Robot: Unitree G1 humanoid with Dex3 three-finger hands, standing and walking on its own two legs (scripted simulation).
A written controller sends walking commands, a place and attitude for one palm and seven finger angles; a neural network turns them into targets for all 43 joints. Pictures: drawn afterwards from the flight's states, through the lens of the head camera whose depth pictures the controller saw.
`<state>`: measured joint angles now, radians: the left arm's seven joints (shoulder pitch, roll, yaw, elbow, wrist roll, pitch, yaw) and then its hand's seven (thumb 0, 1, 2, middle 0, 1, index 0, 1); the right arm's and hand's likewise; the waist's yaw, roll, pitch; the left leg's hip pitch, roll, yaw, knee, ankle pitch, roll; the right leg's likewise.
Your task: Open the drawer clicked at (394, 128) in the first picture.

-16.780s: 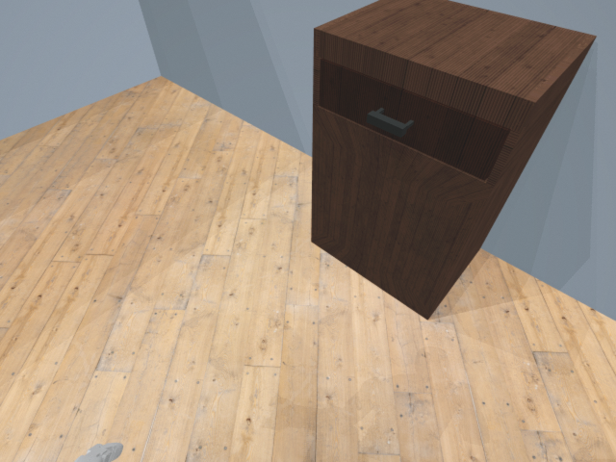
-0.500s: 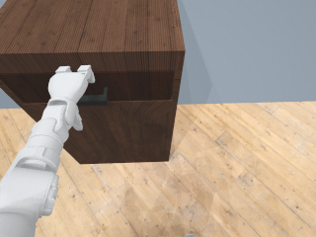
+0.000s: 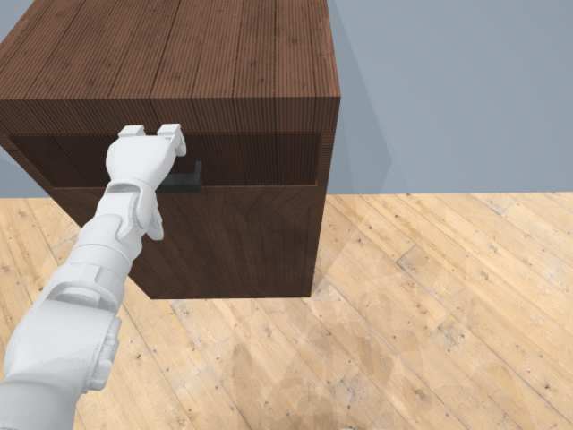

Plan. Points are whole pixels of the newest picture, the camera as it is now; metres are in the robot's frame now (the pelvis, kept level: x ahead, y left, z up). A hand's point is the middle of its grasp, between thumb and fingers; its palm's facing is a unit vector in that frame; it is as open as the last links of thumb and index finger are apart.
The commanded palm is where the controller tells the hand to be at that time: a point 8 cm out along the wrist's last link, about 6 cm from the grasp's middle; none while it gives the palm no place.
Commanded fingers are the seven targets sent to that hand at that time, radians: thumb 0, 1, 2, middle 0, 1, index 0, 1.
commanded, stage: lower the fingers behind the handle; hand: left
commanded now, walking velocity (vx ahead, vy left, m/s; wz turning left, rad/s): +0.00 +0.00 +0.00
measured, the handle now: (172, 174) +0.54 +0.19 -0.02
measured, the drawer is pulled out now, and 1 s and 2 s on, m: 0.00 0.00 0.00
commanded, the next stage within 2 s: lift the fingers back up to retry in 1.46 s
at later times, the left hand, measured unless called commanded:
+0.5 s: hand (163, 197) +0.47 +0.19 +0.01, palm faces -0.06 -0.03 -1.00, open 13.8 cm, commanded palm +0.45 +0.20 +0.05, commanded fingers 0.00 -0.50 0.30 -0.30 -1.20 -0.30 -1.20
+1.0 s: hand (160, 198) +0.48 +0.20 -0.01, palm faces -0.04 -0.03 -1.00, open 13.8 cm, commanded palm +0.46 +0.20 +0.02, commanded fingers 0.00 -0.50 0.30 -0.30 -1.20 -0.30 -1.20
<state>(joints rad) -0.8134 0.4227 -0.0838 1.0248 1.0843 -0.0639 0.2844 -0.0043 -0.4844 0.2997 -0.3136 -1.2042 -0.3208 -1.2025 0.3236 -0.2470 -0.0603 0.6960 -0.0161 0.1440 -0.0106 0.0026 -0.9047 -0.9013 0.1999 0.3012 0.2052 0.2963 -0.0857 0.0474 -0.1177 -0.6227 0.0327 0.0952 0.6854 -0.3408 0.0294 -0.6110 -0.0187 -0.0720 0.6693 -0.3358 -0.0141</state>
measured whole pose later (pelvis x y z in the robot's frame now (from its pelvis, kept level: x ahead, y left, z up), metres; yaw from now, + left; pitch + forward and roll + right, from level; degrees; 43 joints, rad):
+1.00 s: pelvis -0.02 +0.00 -0.03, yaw +0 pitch +22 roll -2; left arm -0.88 0.48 -0.05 1.12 1.11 -0.10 0.37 0.00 -0.48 0.30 -0.29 -1.28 -0.32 -1.20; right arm 0.36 -0.25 -0.05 0.71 -0.03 0.12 -0.02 0.00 -0.90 -0.90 0.20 0.30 0.21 0.30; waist -0.13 0.04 -0.16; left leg -0.88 0.05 0.08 0.89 -0.40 0.04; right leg -0.85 -0.01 -0.08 0.85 -0.38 -0.01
